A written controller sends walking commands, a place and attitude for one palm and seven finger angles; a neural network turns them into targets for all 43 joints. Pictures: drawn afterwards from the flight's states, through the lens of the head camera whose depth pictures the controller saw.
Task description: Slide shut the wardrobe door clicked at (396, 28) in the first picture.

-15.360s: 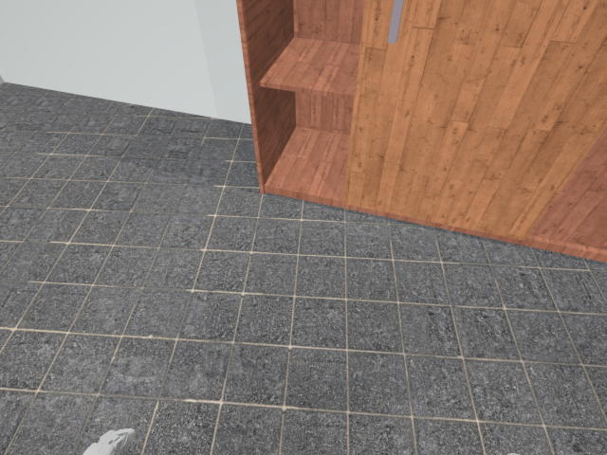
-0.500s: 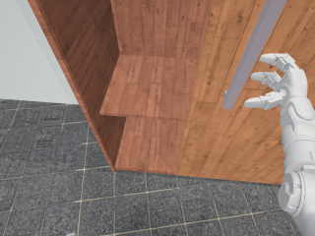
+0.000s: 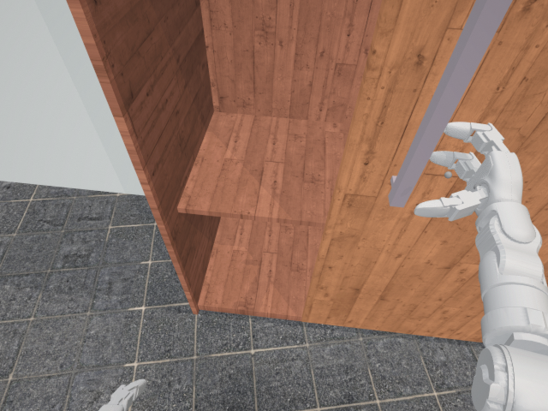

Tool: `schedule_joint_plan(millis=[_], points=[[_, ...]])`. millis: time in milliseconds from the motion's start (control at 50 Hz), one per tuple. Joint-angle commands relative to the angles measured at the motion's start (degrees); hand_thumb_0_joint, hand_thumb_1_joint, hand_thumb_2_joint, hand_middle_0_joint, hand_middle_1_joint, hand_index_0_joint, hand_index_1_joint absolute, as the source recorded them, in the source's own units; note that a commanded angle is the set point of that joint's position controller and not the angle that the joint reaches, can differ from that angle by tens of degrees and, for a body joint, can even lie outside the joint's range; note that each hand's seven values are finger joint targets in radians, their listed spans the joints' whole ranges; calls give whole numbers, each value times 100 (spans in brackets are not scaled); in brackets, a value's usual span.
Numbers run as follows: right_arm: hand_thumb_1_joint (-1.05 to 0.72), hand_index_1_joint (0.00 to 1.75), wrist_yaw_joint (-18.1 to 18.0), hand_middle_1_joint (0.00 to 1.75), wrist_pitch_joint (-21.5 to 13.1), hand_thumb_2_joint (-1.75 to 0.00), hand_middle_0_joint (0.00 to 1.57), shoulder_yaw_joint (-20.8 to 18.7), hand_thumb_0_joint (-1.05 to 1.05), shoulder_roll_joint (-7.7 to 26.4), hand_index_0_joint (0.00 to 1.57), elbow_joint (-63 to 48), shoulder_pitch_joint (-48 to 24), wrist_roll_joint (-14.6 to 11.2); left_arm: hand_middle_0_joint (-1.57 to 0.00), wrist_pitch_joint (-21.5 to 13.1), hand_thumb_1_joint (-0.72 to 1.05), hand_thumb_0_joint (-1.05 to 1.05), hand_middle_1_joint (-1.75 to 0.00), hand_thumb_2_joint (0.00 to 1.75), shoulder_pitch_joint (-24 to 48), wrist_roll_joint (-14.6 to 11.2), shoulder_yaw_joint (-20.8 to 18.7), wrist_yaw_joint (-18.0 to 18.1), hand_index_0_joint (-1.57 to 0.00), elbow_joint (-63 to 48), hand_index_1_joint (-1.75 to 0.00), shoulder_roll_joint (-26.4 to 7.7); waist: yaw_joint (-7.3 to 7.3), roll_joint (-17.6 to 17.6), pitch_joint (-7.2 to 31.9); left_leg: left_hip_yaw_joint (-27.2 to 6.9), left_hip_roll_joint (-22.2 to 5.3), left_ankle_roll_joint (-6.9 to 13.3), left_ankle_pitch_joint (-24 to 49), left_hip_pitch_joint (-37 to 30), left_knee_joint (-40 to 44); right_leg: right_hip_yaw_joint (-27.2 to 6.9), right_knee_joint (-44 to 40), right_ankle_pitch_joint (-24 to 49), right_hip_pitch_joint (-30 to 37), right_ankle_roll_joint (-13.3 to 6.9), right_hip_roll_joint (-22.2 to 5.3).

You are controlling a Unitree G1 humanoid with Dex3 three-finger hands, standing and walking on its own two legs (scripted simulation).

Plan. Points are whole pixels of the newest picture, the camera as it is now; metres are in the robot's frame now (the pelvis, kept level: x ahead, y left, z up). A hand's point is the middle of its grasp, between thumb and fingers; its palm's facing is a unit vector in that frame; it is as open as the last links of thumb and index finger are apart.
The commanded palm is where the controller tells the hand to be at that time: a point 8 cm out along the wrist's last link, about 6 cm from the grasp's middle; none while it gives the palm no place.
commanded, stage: slide the fingers in behind the handle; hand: right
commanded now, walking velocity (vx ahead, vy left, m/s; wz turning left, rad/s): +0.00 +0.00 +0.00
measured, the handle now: (430, 114) +0.50 -0.15 +0.20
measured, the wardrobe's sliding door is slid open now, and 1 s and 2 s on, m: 0.39 0.39 0.39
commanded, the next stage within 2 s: grip the handle and tug to test in 1.18 s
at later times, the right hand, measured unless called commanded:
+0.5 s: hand (426, 168) +0.44 -0.16 +0.15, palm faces +0.02 +1.00 -0.02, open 14.0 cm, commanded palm +0.41 -0.20 +0.14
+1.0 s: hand (423, 176) +0.43 -0.15 +0.15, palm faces +0.03 +1.00 -0.02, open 14.6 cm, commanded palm +0.40 -0.19 +0.14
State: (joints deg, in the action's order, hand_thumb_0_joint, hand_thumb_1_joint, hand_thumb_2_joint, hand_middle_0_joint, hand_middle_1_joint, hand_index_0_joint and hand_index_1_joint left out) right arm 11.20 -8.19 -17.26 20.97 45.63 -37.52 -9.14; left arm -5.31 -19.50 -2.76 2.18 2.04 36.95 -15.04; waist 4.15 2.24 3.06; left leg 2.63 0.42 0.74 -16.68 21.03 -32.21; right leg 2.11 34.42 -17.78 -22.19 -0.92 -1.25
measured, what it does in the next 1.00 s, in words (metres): stands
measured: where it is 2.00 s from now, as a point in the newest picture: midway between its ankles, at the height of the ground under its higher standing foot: outside the picture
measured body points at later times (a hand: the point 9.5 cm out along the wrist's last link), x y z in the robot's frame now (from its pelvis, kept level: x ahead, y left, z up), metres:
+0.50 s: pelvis +0.01 +0.00 +0.00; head +0.03 +0.02 +0.45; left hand +0.08 +0.26 -0.12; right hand +0.44 -0.21 +0.15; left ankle -0.01 +0.11 -0.73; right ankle +0.00 -0.11 -0.73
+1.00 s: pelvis +0.00 +0.00 +0.00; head +0.02 +0.01 +0.45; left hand +0.11 +0.25 -0.11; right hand +0.42 -0.20 +0.15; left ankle -0.01 +0.11 -0.73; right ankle +0.00 -0.11 -0.73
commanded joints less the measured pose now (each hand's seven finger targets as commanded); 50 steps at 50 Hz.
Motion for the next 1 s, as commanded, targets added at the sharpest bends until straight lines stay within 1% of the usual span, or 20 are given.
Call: schedule_joint_plan(millis=[0, 80, 100, 120, 160, 240, 260, 360, 420, 440, 500, 520, 540, 620, 720, 740, 780, 920, 960, 980], points=[[50, 120, 133, 120, -244, -30, 30, 440, 0, 543, 30, -1304, -2946, -183, -20, -249, 90, 0, -30, 90, -26, -67, -344, 63, -20, -508, -30, -831, 221, 48, 1618, -37, 107, 73, 1714, -195, 338, -304, -294, 1559, 1218, -114, 87], [50, 120, -43, 120, -172, -30, 30, 375, 0, 517, 30, -1068, -3001, -193, -20, -253, 90, 0, -30, 90, -20, -52, -347, 61, -20, -396, -30, -839, 191, -158, 1594, -26, 87, 62, 1583, -162, 348, -338, -287, 1401, 1129, -107, 124], [50, 120, -110, 120, -202, -30, 30, 356, 0, 564, 30, -1086, -3138, -164, -20, -255, 90, 0, -30, 90, 15, -49, -333, 57, -20, -382, -30, -832, 187, -44, 1532, -35, 71, 68, 1527, -126, 343, -342, -290, 1338, 1086, -99, 138], [50, 120, -189, 120, -245, -30, 30, 265, 0, 676, 30, -1105, -3226, -137, -20, -257, 90, 0, -30, 90, -3, -23, -331, 48, -20, -365, -30, -827, 162, -189, 1606, -49, 75, 70, 1589, -203, 334, -351, -272, 1410, 1080, -122, 146], [50, 120, -294, 120, -323, -30, 30, 314, 0, 626, 30, -1198, -3230, -46, -20, -259, 90, 0, -30, 90, 26, -14, -325, 24, -20, -396, -30, -785, 128, -2, 1738, -48, 63, 75, 1721, -254, 267, -351, -272, 1583, 1171, -101, 153], [50, 120, -436, 120, -453, -30, 30, 86, 0, 891, 30, -1112, -3208, 81, -20, -229, 90, 0, -30, 90, 4, 28, -318, -10, -20, -420, -30, -774, 33, -83, 1923, -100, 56, 78, 1917, -489, 203, -316, -252, 1672, 1079, -108, 168], [50, 120, -459, 120, -447, -30, 30, -126, 0, 1093, 30, -1004, -2997, 86, -20, -208, 90, 0, -30, 90, -2, 30, -323, -3, -20, -434, -30, -790, -44, -232, 2015, -101, 55, 80, 2006, -656, 183, -300, -262, 1698, 1018, -108, 171], [50, 120, -398, 120, -412, -30, 30, -275, 0, 1172, 30, -1194, -2600, 43, -20, -172, 90, 0, -30, 90, 71, 29, -308, -5, -20, -579, -30, -755, -170, -167, 2066, -166, 36, 67, 2483, -1045, 187, -164, -294, 1902, 878, -126, 186], [50, 120, -308, 120, -339, -30, 30, -86, 0, 947, 30, -1321, -2319, 39, -20, -139, 90, 0, -30, 90, 63, 22, -330, -16, -20, -611, -30, -747, -139, -218, 1962, -138, 51, 69, 2631, -1036, 213, -128, -282, 2052, 891, -141, 163], [50, 120, -276, 120, -318, -30, 30, 54, 0, 783, 30, -1397, -2353, 2, -20, -140, 90, 0, -30, 90, 64, -1, -340, -18, -20, -615, -30, -743, -70, -271, 1896, -111, 64, 54, 2582, -968, 241, -135, -312, 2021, 930, -134, 149], [50, 120, -214, 120, -230, -30, 30, 233, 0, 536, 30, -1496, -2346, -101, -20, -147, 90, 0, -30, 90, 95, -34, -361, -8, -20, -580, -30, -746, -36, -61, 1725, -101, 82, 68, 2319, -743, 319, -144, -333, 1874, 1055, -119, 134], [50, 120, -225, 120, -225, -30, 30, 378, 0, 362, 30, -1611, -2438, -119, -20, -151, 90, 0, -30, 90, 102, -34, -364, -14, -20, -559, -30, -733, 30, -167, 1681, -84, 87, 62, 2321, -703, 350, -157, -315, 1913, 1105, -137, 134], [50, 120, -237, 120, -213, -30, 30, 414, 0, 310, 30, -1768, -2499, -148, -20, -169, 90, 0, -30, 90, 109, -36, -378, -19, -20, -550, -30, -737, 20, 32, 1779, -88, 85, 63, 2243, -651, 355, -168, -324, 1885, 1208, -124, 136], [50, 120, -400, 120, -253, -30, 30, 390, 0, 378, 30, -1914, -2496, -91, -20, -196, 90, 0, -30, 90, 118, -7, -388, -8, -20, -453, -30, -744, -9, -113, 1828, -67, 86, 77, 2081, -644, 363, -234, -338, 1852, 1284, -117, 130], [50, 120, -470, 120, -342, -30, 30, 744, 0, -4, 30, -2154, -2605, -36, -20, -266, 90, 0, -30, 90, 200, 2, -381, -45, -20, -454, -30, -703, 26, -17, 1893, -41, 84, 87, 2105, -557, 331, -267, -335, 2024, 1508, -95, 116], [50, 120, -497, 120, -309, -30, 30, 492, 0, 232, 30, -1920, -2407, -38, -20, -256, 90, 0, -30, 90, 190, 1, -397, -34, -20, -421, -30, -734, -39, -133, 1864, -52, 94, 82, 2040, -586, 344, -261, -346, 1883, 1431, -97, 116], [50, 120, -506, 120, -322, -30, 30, 459, 0, 326, 30, -1917, -2612, -9, -20, -255, 90, 0, -30, 90, 211, 4, -369, -17, -20, -424, -30, -736, -19, -137, 1789, -59, 83, 93, 2010, -622, 342, -270, -389, 1794, 1354, -96, 133], [50, 120, -468, 120, -343, -30, 30, 767, 0, -33, 30, -2051, -2678, -42, -20, -325, 90, 0, -30, 90, 305, 1, -342, -33, -20, -453, -30, -684, -29, 109, 1780, -21, 78, 118, 2061, -501, 318, -340, -364, 2141, 1573, -48, 115], [50, 120, -469, 120, -335, -30, 30, 769, 0, -89, 30, -2137, -2623, -63, -20, -340, 90, 0, -30, 90, 289, 4, -356, -48, -20, -464, -30, -688, -24, 62, 1930, -20, 86, 99, 2179, -518, 299, -334, -348, 2270, 1693, -46, 100], [50, 120, -492, 120, -313, -30, 30, 581, 0, 88, 30, -1973, -2489, -66, -20, -335, 90, 0, -30, 90, 275, 9, -366, -39, -20, -436, -30, -706, -70, -160, 1887, -8, 92, 100, 2159, -574, 297, -354, -354, 2217, 1599, -43, 93]])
